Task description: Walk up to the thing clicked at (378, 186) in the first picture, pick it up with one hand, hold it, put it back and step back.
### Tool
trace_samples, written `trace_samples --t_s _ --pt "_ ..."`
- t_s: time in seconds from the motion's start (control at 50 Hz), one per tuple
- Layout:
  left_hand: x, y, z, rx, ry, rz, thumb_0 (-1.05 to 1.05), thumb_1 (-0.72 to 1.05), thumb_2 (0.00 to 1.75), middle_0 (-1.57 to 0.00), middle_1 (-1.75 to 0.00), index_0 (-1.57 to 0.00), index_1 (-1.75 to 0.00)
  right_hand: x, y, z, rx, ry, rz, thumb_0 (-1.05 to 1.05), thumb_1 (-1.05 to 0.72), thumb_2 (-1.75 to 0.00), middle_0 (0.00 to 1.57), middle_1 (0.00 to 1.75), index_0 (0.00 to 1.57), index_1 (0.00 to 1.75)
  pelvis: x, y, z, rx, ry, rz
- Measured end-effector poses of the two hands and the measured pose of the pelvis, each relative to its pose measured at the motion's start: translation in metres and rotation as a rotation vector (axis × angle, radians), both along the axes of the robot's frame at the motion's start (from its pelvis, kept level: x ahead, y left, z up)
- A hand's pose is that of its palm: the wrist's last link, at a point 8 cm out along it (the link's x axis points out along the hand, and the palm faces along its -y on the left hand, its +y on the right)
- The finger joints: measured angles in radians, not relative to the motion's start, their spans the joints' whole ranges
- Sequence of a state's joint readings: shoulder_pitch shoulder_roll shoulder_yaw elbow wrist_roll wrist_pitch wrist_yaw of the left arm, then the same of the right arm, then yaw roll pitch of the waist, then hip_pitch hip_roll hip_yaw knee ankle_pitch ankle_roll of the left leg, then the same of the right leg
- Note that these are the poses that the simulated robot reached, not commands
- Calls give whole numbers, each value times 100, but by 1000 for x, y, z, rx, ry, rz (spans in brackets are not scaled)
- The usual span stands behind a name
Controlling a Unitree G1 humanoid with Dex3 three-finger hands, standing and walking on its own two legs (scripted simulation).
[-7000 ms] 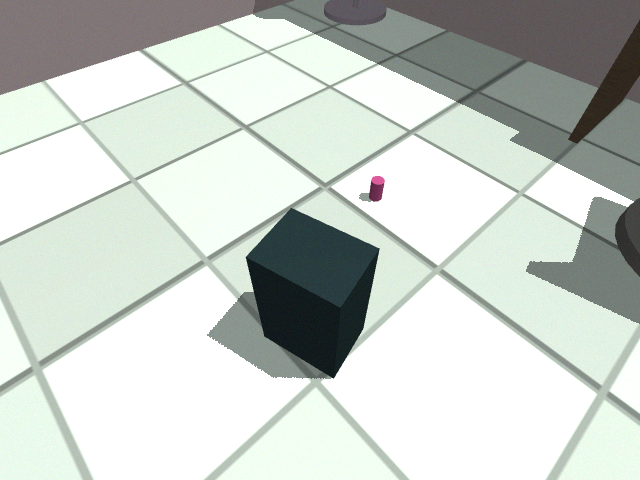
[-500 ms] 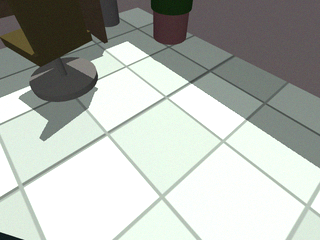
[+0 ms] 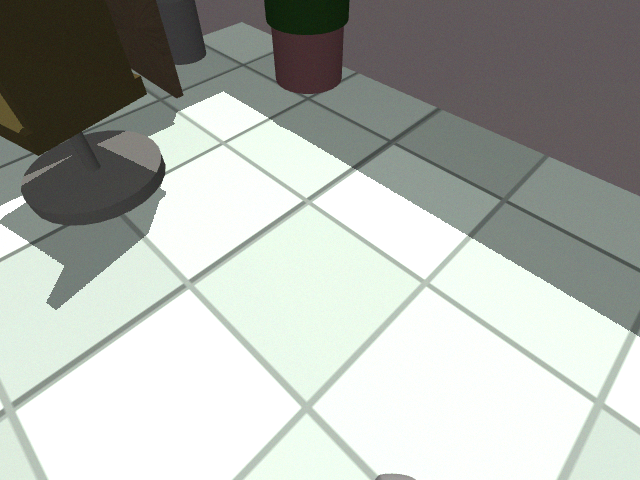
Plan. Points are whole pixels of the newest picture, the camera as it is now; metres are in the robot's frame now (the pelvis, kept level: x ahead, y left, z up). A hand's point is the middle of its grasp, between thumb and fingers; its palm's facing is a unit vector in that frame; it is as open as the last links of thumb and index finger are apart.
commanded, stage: walk up
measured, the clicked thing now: out of the picture +0.22 +1.37 -0.72
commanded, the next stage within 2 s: none
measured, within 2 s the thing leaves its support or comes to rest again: neither
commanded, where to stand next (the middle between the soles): +0.96 +0.06 m, yaw +2 degrees
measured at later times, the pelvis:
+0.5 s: pelvis +0.21 -0.01 -0.02, yaw +5 degrees
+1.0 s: pelvis +0.46 -0.02 -0.03, yaw +3 degrees
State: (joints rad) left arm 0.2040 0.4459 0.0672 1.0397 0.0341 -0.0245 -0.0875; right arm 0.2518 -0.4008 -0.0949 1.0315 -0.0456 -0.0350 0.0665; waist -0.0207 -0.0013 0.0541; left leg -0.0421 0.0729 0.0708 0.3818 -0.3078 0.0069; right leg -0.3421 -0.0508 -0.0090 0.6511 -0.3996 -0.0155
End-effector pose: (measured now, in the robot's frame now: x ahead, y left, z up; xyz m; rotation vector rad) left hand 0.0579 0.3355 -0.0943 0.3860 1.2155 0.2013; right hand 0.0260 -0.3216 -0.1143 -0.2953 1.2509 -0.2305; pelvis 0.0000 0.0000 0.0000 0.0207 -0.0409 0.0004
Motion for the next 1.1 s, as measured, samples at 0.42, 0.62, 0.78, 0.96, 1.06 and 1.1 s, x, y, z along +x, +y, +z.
trace_samples --t_s 0.42,0.62,0.78,0.96,1.06,1.1 --pt "104 -43 -11 -26 -27 119 0 90 89 -20 -30 -21 -30 223 -15 2 26 -33 165 1 -91 -90 20 30 20 30 166 -26 -4 -65 -4 61" --pt "227 -16 -40 -71 13 95 1 90 89 -20 -30 -20 -30 363 29 13 -19 -176 185 1 -91 -90 20 30 20 30 273 10 -15 -42 0 75" --pt "350 -6 -10 -54 -119 14 0 90 89 -20 -30 -20 -30 406 28 22 -16 -158 147 0 -90 -90 21 30 20 30 350 10 -1 -18 -8 55" --pt "453 -22 -7 23 -156 -11 0 90 90 -20 -30 -20 -30 471 -12 -22 12 -99 106 1 -90 -90 21 30 20 30 444 -17 -26 -25 -16 41" --pt "468 -38 3 19 -169 45 0 90 89 -20 -30 -20 -30 526 -11 -24 34 -71 150 1 -91 -90 20 30 20 30 483 -22 -18 -12 -26 53" --pt "469 -41 8 13 -141 61 0 90 89 -20 -30 -20 -30 551 -7 -17 45 -92 162 1 -91 -90 20 30 20 30 497 -20 -10 -12 -24 51"
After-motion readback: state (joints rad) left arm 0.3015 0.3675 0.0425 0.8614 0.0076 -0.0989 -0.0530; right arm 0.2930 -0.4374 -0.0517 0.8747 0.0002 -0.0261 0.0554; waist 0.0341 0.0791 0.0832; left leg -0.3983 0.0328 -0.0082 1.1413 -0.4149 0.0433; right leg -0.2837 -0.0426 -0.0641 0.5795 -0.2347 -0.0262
